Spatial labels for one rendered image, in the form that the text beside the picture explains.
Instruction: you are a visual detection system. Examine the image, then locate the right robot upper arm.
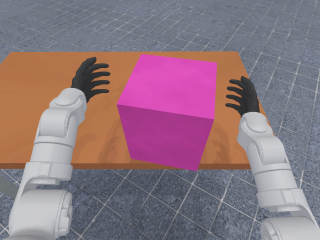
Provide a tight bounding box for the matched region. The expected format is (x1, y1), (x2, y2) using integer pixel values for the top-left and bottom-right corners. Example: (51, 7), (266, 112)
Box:
(260, 215), (320, 240)

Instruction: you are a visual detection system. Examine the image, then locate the table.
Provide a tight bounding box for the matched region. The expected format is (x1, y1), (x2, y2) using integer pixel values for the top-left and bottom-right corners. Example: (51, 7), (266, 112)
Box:
(0, 51), (275, 200)

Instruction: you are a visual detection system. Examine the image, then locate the right robot forearm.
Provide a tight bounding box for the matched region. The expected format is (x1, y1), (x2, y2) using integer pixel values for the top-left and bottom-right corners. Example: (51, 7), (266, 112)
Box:
(237, 112), (320, 232)

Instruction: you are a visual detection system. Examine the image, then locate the robot left hand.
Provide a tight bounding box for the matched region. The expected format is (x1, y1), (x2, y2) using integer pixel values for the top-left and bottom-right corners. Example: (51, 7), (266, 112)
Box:
(70, 57), (111, 103)

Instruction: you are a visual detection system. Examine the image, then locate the left robot forearm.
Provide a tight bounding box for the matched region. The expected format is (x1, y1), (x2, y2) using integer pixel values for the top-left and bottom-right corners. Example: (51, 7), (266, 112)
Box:
(8, 88), (87, 235)

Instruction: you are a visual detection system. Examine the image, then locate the robot right hand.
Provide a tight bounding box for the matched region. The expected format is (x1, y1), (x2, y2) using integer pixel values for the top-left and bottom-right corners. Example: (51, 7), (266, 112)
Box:
(225, 76), (260, 118)

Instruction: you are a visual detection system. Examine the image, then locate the left robot upper arm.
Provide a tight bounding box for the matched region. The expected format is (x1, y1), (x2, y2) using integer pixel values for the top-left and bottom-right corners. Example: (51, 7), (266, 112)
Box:
(2, 189), (73, 240)

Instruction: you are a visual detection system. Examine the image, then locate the carton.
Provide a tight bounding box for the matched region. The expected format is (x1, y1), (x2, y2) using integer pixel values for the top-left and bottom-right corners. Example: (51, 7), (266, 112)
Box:
(117, 54), (217, 172)

